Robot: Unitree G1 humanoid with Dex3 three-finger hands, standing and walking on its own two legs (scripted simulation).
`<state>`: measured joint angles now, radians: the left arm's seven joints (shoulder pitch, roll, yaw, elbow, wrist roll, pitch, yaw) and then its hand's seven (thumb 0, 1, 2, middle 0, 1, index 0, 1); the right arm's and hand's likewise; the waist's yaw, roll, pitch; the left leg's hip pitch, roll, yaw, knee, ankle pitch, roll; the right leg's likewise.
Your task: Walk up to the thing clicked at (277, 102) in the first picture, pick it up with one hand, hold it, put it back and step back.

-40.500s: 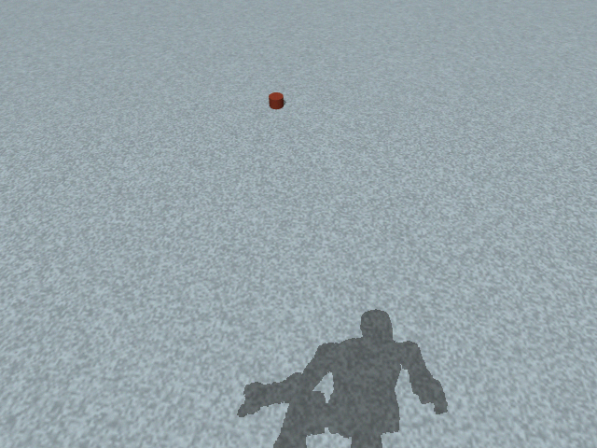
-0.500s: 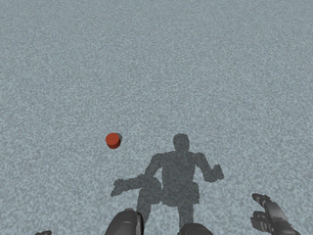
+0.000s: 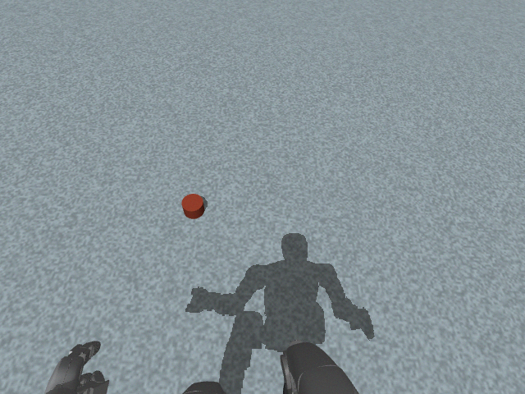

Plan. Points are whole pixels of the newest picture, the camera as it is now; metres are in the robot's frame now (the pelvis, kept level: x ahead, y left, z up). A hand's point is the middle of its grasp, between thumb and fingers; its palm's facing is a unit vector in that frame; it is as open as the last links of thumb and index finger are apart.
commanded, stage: step back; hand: left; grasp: from above
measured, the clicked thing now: (193, 206) +0.87 +0.22 -0.73
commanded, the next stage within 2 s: stand in 1.72 s
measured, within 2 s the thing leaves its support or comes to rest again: neither
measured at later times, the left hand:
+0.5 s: hand out of the picture -0.07 +0.25 -0.13, palm faces -0.05 -0.90 -0.44, open 7.3 cm
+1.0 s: hand out of the picture -0.19 +0.24 -0.14, palm faces +0.00 -0.93 -0.36, open 7.3 cm
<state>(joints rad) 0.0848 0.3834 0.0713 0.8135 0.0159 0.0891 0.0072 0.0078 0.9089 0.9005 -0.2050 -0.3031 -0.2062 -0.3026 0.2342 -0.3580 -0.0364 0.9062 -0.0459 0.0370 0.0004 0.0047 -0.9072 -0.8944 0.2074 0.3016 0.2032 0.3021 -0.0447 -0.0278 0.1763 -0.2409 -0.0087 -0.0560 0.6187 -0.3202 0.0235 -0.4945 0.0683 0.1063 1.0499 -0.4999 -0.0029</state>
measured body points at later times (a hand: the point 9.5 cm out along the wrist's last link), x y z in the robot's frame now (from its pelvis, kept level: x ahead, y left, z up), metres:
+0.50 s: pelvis -0.17 -0.02 +0.00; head -0.11 -0.04 +0.44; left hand -0.06 +0.30 -0.11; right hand -0.08 -0.34 -0.13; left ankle -0.21 +0.12 -0.68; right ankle -0.12 -0.14 -0.73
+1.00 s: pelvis -0.24 -0.02 +0.00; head -0.24 -0.03 +0.45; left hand -0.19 +0.29 -0.12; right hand -0.16 -0.34 -0.12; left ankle -0.23 +0.10 -0.71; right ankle -0.24 -0.15 -0.73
